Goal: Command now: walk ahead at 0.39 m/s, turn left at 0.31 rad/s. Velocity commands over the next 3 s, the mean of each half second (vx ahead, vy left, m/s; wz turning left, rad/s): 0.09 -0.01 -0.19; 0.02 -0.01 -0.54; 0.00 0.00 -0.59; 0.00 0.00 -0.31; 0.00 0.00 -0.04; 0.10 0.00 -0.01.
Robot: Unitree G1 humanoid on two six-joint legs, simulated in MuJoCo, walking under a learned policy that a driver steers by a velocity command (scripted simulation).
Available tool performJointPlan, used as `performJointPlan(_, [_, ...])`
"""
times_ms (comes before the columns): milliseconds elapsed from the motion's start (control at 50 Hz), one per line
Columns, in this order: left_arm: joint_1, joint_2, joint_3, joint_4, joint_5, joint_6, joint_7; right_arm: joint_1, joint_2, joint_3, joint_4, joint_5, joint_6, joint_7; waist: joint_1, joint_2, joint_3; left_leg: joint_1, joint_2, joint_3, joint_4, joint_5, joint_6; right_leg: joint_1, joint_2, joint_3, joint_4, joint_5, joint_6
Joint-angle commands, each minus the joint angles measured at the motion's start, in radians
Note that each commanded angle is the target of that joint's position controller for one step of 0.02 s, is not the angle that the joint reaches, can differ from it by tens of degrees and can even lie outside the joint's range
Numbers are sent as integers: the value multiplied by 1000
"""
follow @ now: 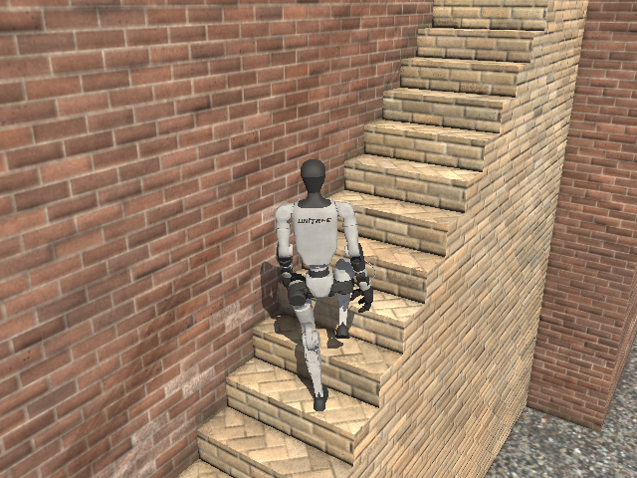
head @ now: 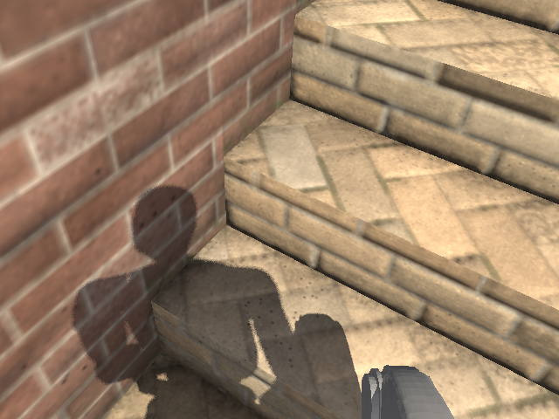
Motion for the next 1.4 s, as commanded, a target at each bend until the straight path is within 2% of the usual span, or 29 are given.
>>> performJointPlan(20, [-224,-25,-8,-101,-7,-2,0,252,-53,-14,69,-3,-24,-26,-92,-13,107,275,288,-337,-365,-135,-17,-282,-7,-46,-12,-16,-36])
performJointPlan(100, [-257,-66,-16,-62,-13,21,-12,294,-2,18,108,9,-32,-75,-57,28,27,435,322,-185,-366,386,-30,-245,11,-48,45,-36,-87])
performJointPlan(120, [-168,-30,4,5,-19,41,1,286,-2,21,98,-7,-53,-71,-48,-98,52,467,341,-120,-247,966,-108,-227,19,-82,60,-52,-71])
performJointPlan(160, [-124,-13,-3,-20,-19,45,9,180,-32,32,36,25,-49,-91,55,-6,-34,212,226,98,-240,1598,-175,389,86,-154,-436,-198,-88])
performJointPlan(200, [-100,36,7,4,-96,92,30,281,-93,34,65,59,-63,-107,103,127,-115,134,303,36,-242,1989,-184,786,175,-173,-716,-232,-94])
performJointPlan(240, [158,151,47,99,-78,107,30,193,-189,-2,6,63,-64,-93,203,195,-172,319,340,48,-2,2192,-231,897,211,-128,-980,-366,-116])
performJointPlan(260, [199,218,71,86,-51,90,31,134,-234,-30,-44,70,-71,-64,265,112,-190,354,268,65,279,2130,-300,981,244,-85,-1259,-338,-158])
performJointPlan(280, [179,258,97,92,-52,81,42,144,-243,-53,-82,29,-65,-42,265,-281,-201,-21,150,-9,819,657,-332,1182,21,306,-1383,40,-331])
performJointPlan(300, [67,185,88,106,-40,90,69,53,-180,-48,-149,-47,-22,-14,231,-325,-214,-381,10,-137,1428,-112,-364,1100,-210,888,-1579,341,-564])
performJointPlan(340, [-73,194,104,87,-15,27,67,11,-3,-9,-287,-100,11,2,64,3,110,-593,74,-214,1593,-40,-219,797,-168,818,-1634,-228,-415])
performJointPlan(380, [-111,145,92,110,9,7,60,37,8,4,-335,-94,33,-5,-42,160,198,-577,89,-139,1380,53,-166,620,-52,530,-1518,-328,-238])
performJointPlan(460, [-31,169,91,95,-12,-26,29,-9,41,23,-401,-48,50,-31,-27,-66,136,-654,100,11,1403,197,-160,700,18,353,-1459,-53,-249])
performJointPlan(520, [89,205,110,87,-14,-31,41,-78,41,28,-476,-68,40,-56,11,-179,118,-758,168,-10,1285,277,-172,829,17,375,-1426,-43,-230])
performJointPlan(600, [87,297,153,-24,-1,-4,84,-208,-20,20,-580,-83,39,-47,66,-143,-19,-781,203,-101,1160,261,-211,1014,-63,621,-1370,158,-245])
performJointPlan(660, [49,335,170,-109,7,51,98,-231,-23,41,-615,-16,61,-18,60,-224,-67,-485,217,-32,514,-103,-205,1019,-20,575,-1432,180,-137])
performJointPlan(700, [1,320,173,-108,20,59,83,-12,-36,25,-528,44,62,-40,-44,-144,-143,17,110,227,87,90,-210,897,42,433,-1348,103,-98])
performJointPlan(740, [99,191,148,-143,-29,8,13,82,-208,-27,-490,17,21,-74,-25,363,-297,407,602,-440,160,1289,56,554,193,203,-586,-567,95])
performJointPlan(760, [19,223,154,-140,-16,1,5,102,-178,-24,-524,0,15,-90,-72,191,-328,358,620,-497,117,1249,115,492,159,220,-359,-503,108])
performJointPlan(800, [-73,172,144,-203,23,26,-7,-36,-170,-25,-506,-32,14,-116,15,98,-127,154,483,-362,114,619,86,438,102,302,-268,-306,91])
performJointPlan(840, [-67,174,125,-242,23,82,-11,-76,-127,-5,-487,-16,14,-108,69,42,12,3,412,-238,64,221,12,470,94,274,-497,-223,81])
performJointPlan(960, [-52,197,93,-245,-28,98,-24,-128,-145,-18,-489,-46,25,-100,12,150,-34,-55,399,2,-34,129,-34,848,26,68,-1203,-254,2])
performJointPlan(1020, [-23,213,112,-261,-1,98,-6,-120,-184,-31,-485,-33,33,-81,37,154,-34,-146,449,6,12,103,-61,1000,6,57,-1283,-218,-28])
performJointPlan(1060, [107,231,133,-201,-9,78,-8,-104,-180,-37,-477,-34,70,-57,93,39,-8,-260,358,95,247,-83,-128,1144,29,136,-1502,-229,-58])
performJointPlan(1080, [164,326,152,-199,1,61,-8,-115,-99,-14,-509,-27,88,-37,113,-290,27,-512,261,140,608,-265,-198,1233,-118,463,-1670,-27,-116])
performJointPlan(1100, [133,445,194,-246,-15,62,8,-175,-71,-1,-559,-53,110,-39,130,-406,-44,-574,181,16,769,-303,-252,1192,-244,679,-1772,122,-239])
performJointPlan(1140, [-56,373,180,-277,-6,60,11,-209,-114,-15,-543,-71,117,-37,54,-274,50,-487,157,9,1026,-21,-268,900,-140,597,-1787,-345,-269])
performJointPlan(1200, [-64,280,141,-275,-16,58,14,-213,-148,-20,-556,-91,126,-32,48,-215,82,-575,164,-19,1104,29,-286,934,-75,571,-1728,-354,-252])
performJointPlan(1340, [73,341,164,-203,35,51,24,-211,-102,-5,-553,-33,167,-44,90,-245,5,-309,105,-4,511,-323,-223,1074,-94,621,-1701,-126,-196])
performJointPlan(1400, [57,326,157,-196,2,45,0,-146,-99,-4,-507,8,157,-62,62,-232,24,-39,61,59,81,-313,-204,981,-32,586,-1719,-72,-157])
